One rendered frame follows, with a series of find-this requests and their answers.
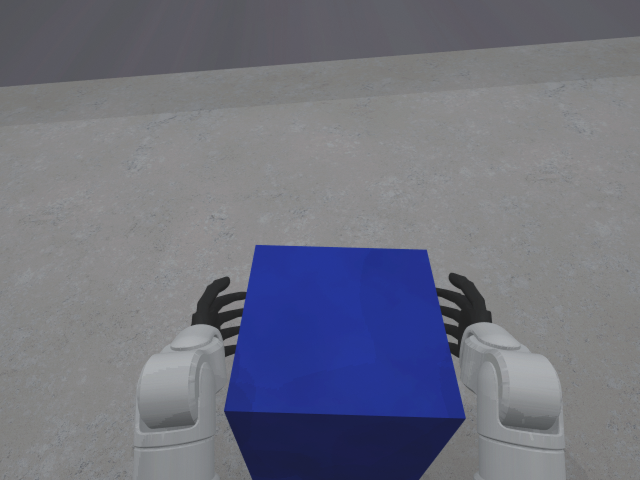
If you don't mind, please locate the robot left hand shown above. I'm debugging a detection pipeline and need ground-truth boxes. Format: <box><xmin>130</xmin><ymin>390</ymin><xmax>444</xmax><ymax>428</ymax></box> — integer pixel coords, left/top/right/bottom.
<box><xmin>191</xmin><ymin>277</ymin><xmax>247</xmax><ymax>357</ymax></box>

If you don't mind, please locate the robot right forearm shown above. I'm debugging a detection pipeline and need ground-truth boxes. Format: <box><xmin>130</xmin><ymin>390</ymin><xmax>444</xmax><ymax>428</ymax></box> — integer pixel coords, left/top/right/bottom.
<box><xmin>459</xmin><ymin>322</ymin><xmax>566</xmax><ymax>480</ymax></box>

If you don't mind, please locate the robot right hand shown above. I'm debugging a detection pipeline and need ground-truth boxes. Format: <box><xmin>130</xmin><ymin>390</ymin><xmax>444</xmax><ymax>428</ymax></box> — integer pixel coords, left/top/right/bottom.
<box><xmin>436</xmin><ymin>273</ymin><xmax>492</xmax><ymax>358</ymax></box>

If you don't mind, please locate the carton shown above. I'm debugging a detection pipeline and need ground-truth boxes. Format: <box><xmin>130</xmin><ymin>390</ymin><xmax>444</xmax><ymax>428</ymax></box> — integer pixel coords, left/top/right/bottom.
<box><xmin>224</xmin><ymin>245</ymin><xmax>466</xmax><ymax>480</ymax></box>

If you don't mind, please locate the robot left forearm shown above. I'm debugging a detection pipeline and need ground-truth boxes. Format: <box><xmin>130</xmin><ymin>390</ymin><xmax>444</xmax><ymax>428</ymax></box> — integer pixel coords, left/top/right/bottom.
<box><xmin>133</xmin><ymin>324</ymin><xmax>227</xmax><ymax>480</ymax></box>

